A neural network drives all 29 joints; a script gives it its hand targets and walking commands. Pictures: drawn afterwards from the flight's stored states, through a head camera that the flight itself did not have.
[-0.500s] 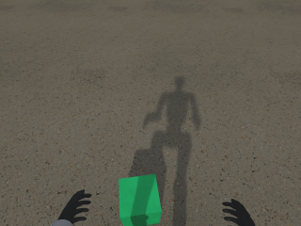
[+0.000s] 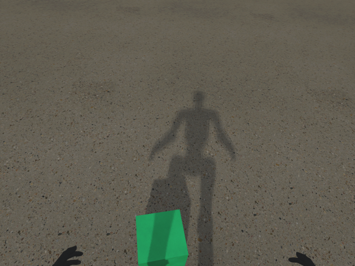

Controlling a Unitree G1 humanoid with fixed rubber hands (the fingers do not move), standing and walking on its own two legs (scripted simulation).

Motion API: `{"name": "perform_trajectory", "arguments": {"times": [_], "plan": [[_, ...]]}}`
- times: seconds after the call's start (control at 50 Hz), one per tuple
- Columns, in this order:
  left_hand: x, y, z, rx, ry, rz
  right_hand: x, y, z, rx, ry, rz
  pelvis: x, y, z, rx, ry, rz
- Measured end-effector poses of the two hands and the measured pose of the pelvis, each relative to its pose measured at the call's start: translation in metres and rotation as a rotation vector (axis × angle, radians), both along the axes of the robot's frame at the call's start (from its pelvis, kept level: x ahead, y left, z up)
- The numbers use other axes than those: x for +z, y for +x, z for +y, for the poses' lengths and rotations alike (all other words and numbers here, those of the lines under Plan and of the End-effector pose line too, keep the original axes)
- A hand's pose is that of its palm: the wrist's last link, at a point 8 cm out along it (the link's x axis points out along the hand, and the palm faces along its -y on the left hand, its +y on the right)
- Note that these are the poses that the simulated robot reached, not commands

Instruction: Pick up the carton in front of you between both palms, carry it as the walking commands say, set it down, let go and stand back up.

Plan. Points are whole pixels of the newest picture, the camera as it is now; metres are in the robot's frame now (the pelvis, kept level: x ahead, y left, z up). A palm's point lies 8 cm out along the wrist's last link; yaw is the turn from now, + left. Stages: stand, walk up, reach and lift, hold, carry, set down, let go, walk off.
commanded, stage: stand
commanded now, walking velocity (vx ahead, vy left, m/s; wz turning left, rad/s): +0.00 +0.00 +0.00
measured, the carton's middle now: (160, 243) +0.38 +0.07 -0.65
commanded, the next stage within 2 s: none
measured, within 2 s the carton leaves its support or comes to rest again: neither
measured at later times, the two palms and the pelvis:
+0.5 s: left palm out of the picture +0.10 +0.30 -0.10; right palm out of the picture +0.10 -0.30 -0.08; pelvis -0.01 +0.00 +0.01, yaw +0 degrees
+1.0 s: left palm out of the picture +0.06 +0.30 -0.10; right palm out of the picture +0.07 -0.31 -0.08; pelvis -0.03 +0.00 +0.01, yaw +0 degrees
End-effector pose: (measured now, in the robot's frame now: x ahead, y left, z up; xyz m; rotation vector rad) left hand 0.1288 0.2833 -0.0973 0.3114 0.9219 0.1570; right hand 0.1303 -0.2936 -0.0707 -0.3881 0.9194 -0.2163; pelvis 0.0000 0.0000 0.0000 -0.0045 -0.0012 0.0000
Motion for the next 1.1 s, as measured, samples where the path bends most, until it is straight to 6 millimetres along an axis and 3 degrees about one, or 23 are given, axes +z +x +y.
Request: {"name": "perform_trajectory", "arguments": {"times": [0.2,0.74,1.1], "plan": [[0.0,-0.003,0.006,-0.004,0.018,0.031,-0.008,-0.008,0.003,-0.019,0.014,0.039,0.002,0.001,0.003,-0.005,0.003,-0.011],[-0.004,-0.053,0.017,0.028,0.038,0.142,-0.012,-0.05,-0.012,-0.056,0.011,0.129,0.008,-0.02,0.001,-0.007,0.002,-0.035],[-0.004,-0.067,0.022,0.04,0.046,0.178,-0.014,-0.061,-0.017,-0.061,0.009,0.163,0.01,-0.027,0.0,-0.005,0.0,-0.039]]}}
